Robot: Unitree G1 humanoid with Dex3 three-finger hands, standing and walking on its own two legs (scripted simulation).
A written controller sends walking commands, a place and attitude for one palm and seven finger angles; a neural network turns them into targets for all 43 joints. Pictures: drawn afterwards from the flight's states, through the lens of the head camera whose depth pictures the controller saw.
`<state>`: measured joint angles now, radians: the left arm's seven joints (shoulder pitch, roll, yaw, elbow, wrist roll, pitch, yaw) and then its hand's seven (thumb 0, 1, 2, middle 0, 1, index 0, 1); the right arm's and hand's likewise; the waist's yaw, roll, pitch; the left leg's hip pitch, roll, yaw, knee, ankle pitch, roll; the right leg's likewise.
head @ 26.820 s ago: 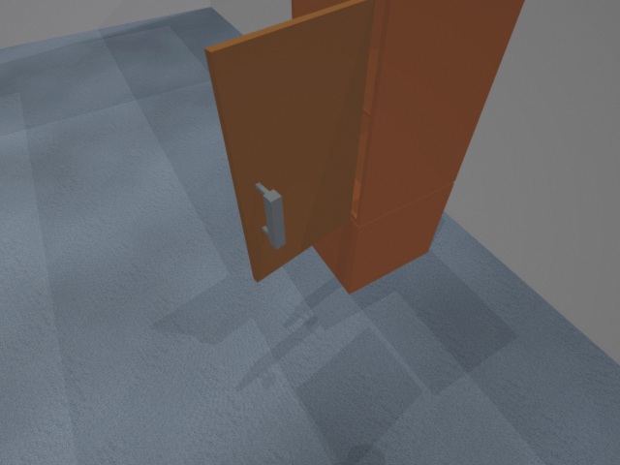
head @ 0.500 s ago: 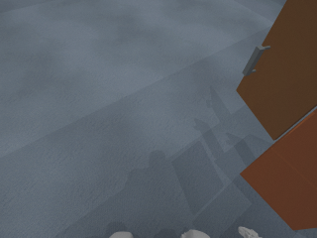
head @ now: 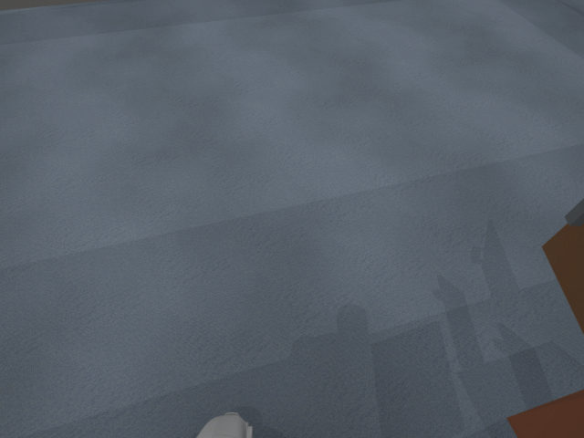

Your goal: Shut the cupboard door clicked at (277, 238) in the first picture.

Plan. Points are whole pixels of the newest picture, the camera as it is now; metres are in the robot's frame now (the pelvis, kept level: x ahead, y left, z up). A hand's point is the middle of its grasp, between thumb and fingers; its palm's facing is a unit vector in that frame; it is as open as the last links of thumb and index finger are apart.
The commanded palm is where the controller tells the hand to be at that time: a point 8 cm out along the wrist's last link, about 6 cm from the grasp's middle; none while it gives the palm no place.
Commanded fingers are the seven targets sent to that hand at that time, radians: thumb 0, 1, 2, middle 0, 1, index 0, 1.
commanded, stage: walk to a spot facing it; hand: left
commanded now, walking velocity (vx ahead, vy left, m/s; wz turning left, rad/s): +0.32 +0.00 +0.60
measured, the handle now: out of the picture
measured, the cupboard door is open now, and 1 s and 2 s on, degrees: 73 73 73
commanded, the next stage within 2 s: turn to face it in 0.88 s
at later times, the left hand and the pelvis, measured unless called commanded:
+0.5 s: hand (164, 331) +0.29 +0.24 -0.15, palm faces +0.16 -0.96 -0.23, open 7.4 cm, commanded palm none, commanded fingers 0.00 0.90 0.90 -0.20 -0.30 -0.20 -0.30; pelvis +0.19 +0.02 -0.01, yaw +11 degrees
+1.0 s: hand (164, 379) +0.23 +0.24 -0.21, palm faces +0.54 -0.82 -0.20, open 7.3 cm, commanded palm none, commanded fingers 0.00 0.90 0.90 -0.20 -0.30 -0.20 -0.30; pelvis +0.35 +0.09 -0.03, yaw +30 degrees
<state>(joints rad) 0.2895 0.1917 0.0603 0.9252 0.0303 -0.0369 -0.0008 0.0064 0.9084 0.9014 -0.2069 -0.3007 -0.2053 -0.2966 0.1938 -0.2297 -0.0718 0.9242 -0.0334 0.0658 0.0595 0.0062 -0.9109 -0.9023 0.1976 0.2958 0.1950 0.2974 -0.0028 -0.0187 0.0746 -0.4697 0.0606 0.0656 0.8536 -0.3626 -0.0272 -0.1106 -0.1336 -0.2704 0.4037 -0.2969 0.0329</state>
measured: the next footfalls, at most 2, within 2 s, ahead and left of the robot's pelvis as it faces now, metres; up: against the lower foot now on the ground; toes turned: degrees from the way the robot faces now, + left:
left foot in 0.10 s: +0.10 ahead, +0.14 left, +0.00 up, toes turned +10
right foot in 0.52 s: +0.36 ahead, -0.08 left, +0.00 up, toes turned +6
